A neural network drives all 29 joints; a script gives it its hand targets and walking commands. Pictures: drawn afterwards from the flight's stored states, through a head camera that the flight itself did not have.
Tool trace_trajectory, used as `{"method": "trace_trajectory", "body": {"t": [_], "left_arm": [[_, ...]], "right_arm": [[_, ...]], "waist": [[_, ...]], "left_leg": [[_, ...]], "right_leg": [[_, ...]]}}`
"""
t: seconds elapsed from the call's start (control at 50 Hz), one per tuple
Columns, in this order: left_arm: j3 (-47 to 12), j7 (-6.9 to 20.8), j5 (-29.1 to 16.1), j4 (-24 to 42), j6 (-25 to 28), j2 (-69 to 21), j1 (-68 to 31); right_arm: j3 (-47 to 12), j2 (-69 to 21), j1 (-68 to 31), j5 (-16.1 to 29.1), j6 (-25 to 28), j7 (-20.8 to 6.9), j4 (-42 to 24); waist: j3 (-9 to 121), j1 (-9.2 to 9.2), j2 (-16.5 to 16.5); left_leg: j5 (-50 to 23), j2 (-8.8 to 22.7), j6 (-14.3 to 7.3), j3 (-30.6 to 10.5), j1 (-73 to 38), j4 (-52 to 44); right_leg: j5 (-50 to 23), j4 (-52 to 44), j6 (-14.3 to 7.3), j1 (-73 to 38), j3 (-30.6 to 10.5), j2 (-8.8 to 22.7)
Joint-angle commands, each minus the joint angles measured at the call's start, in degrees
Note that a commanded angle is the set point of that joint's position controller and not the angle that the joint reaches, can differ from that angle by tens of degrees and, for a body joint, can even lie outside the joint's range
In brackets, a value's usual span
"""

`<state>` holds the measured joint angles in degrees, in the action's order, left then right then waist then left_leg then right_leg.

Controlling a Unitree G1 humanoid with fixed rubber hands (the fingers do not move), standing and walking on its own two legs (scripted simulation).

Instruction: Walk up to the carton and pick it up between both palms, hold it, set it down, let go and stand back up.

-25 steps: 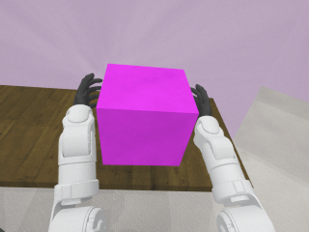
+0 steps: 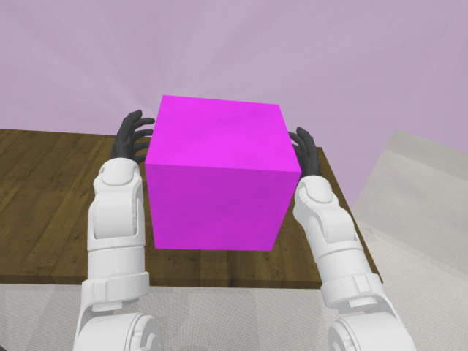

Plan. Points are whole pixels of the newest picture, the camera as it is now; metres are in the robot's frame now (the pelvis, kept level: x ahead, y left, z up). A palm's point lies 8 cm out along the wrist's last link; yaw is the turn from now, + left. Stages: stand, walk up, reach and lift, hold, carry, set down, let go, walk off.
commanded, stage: hold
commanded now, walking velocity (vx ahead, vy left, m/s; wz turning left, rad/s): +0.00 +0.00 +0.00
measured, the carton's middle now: (218, 174) +0.38 +0.00 +0.16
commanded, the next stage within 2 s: none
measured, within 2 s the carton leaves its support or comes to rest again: neither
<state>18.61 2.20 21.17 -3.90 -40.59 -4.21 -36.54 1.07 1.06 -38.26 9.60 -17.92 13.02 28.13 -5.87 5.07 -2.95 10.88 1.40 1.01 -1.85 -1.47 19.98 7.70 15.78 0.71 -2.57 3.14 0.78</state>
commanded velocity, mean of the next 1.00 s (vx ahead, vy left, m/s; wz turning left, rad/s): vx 0.00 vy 0.00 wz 0.00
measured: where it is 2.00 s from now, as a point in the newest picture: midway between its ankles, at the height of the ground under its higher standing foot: outside the picture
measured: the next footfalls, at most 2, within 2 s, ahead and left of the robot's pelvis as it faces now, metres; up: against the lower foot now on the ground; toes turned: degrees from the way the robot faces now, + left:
none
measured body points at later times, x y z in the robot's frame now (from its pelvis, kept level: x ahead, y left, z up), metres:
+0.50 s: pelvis +0.00 +0.00 +0.00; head -0.04 +0.02 +0.45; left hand +0.38 +0.15 +0.20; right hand +0.38 -0.14 +0.18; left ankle +0.02 +0.13 -0.75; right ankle +0.03 -0.13 -0.75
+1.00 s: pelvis +0.00 +0.00 +0.00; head -0.04 +0.02 +0.45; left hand +0.38 +0.15 +0.20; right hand +0.38 -0.14 +0.18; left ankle +0.02 +0.13 -0.75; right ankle +0.03 -0.13 -0.75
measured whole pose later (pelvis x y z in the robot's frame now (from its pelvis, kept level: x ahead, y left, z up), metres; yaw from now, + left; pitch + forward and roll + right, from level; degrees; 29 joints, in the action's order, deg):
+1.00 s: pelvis +0.00 +0.00 +0.00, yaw +0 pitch -10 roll -1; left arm 18.7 2.1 21.3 -5.2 -40.3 -4.1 -37.3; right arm 1.8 0.9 -38.7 9.1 -17.2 12.7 29.3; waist -5.5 4.9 -3.3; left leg 10.7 1.4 1.0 -1.9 -1.1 20.0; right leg 7.8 16.1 0.6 -2.2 3.3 0.7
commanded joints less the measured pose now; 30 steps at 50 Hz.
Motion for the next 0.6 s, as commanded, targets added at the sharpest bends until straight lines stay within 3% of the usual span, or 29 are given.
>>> {"method": "trace_trajectory", "body": {"t": [0.0,0.02,0.04,0.1,0.14,0.22,0.3,0.32,0.34,0.38,0.4,0.42,0.44,0.46,0.52,0.58], "left_arm": [[-29.61,8.16,-9.52,1.33,2.02,-28.72,-33.86],[-30.33,8.30,-10.32,1.08,2.37,-28.80,-34.70],[-30.00,8.05,-9.88,0.92,2.18,-29.19,-34.66],[-29.25,8.28,-9.69,-0.61,2.00,-28.41,-33.64],[-28.16,8.61,-8.94,-1.31,1.58,-28.53,-32.13],[-30.80,7.99,-10.43,2.14,2.66,-29.59,-34.63],[-28.64,8.34,-8.73,-1.07,1.80,-28.42,-33.25],[-28.08,8.55,-8.92,-0.92,1.98,-28.42,-34.10],[-28.60,8.25,-9.17,0.59,2.19,-28.59,-34.20],[-28.94,8.42,-9.46,-0.19,2.26,-28.83,-34.81],[-29.02,8.30,-9.64,0.06,2.52,-29.21,-34.79],[-30.29,8.28,-10.52,0.87,2.76,-29.02,-35.47],[-29.73,7.95,-9.98,1.26,2.83,-29.13,-35.12],[-30.06,8.03,-10.42,1.39,2.90,-29.17,-35.30],[-28.56,8.27,-9.32,-0.28,2.39,-28.72,-34.25],[-29.04,8.60,-9.05,0.14,2.16,-29.00,-33.82]], "right_arm": [[-21.39,-31.75,-45.39,3.94,4.57,-6.29,-18.64],[-20.28,-31.79,-44.44,3.37,4.50,-6.42,-17.65],[-20.28,-31.30,-44.66,3.56,4.57,-6.65,-16.94],[-19.86,-31.06,-44.59,3.25,4.42,-6.45,-16.87],[-20.28,-31.33,-45.43,3.75,4.73,-6.33,-17.67],[-20.93,-31.68,-45.29,4.13,5.25,-6.48,-19.35],[-19.69,-31.26,-44.01,3.13,4.50,-6.47,-15.18],[-19.98,-31.75,-45.06,3.09,4.71,-6.76,-16.13],[-20.30,-31.99,-44.80,3.69,5.05,-6.79,-17.03],[-19.74,-32.27,-46.52,3.35,5.25,-6.64,-18.29],[-20.66,-32.52,-47.02,3.32,5.46,-6.60,-18.91],[-20.42,-32.59,-46.59,3.39,5.30,-6.38,-19.00],[-21.13,-32.37,-46.49,3.76,5.37,-6.57,-18.45],[-21.06,-32.49,-45.04,3.54,5.12,-6.41,-17.23],[-20.66,-32.17,-45.41,3.59,5.04,-6.57,-16.36],[-20.19,-31.78,-44.81,3.22,5.23,-6.47,-17.01]], "waist": [[24.68,-0.34,4.04],[25.03,1.33,3.95],[24.59,0.60,5.31],[23.59,0.88,3.96],[23.61,-0.03,3.84],[26.89,0.66,5.20],[21.89,0.41,4.23],[22.45,-0.35,3.30],[24.09,-0.49,4.52],[24.14,0.49,3.07],[25.67,-0.42,3.79],[26.37,0.96,3.81],[26.90,-0.09,4.84],[26.40,0.80,4.57],[24.10,-0.22,3.88],[24.66,0.09,4.85]], "left_leg": [[-15.08,-4.12,-0.10,4.22,-2.55,-2.24],[-14.07,-4.08,0.20,4.15,-2.86,-2.33],[-14.47,-3.98,0.50,4.21,-2.69,-2.25],[-14.99,-4.15,0.36,4.61,-2.53,-2.31],[-15.12,-4.07,-0.07,4.51,-1.89,-2.34],[-17.35,-4.24,0.60,4.33,-3.71,-1.42],[-13.21,-3.85,0.00,4.45,-1.64,-2.80],[-11.68,-4.09,-0.41,4.40,-0.67,-3.26],[-12.48,-4.19,-0.24,4.64,-0.99,-3.02],[-12.14,-4.21,-0.41,4.65,-1.32,-2.87],[-13.70,-4.37,-0.33,4.58,-2.22,-2.42],[-14.15,-4.54,-0.18,4.49,-2.47,-2.05],[-15.53,-4.43,0.05,4.41,-2.92,-1.99],[-15.86,-4.37,0.19,4.44,-3.20,-1.65],[-13.37,-4.13,-0.34,4.35,-1.50,-2.77],[-14.11,-4.21,0.00,4.74,-2.19,-2.59]], "right_leg": [[-7.88,-1.16,1.48,-6.57,2.53,-4.64],[-6.75,-1.25,1.41,-5.80,2.69,-4.65],[-6.23,-1.21,1.13,-5.61,2.71,-4.67],[-7.47,-1.20,1.40,-5.79,2.67,-4.72],[-8.16,-1.10,1.39,-7.12,2.61,-4.54],[-9.00,-0.90,1.56,-6.66,2.65,-4.90],[-5.48,-1.50,1.15,-5.27,2.67,-4.58],[-4.61,-1.52,1.38,-5.73,2.53,-4.61],[-5.86,-1.23,1.35,-6.33,2.45,-4.26],[-6.23,-1.39,1.45,-6.16,2.56,-4.33],[-7.84,-1.16,1.64,-6.33,2.61,-4.40],[-8.51,-0.98,1.69,-6.20,2.55,-4.43],[-8.67,-0.87,1.54,-6.38,2.76,-4.42],[-9.08,-0.66,1.64,-6.17,2.71,-4.54],[-6.46,-1.25,1.48,-6.08,2.53,-4.31],[-6.84,-1.21,1.39,-6.48,2.63,-4.50]]}}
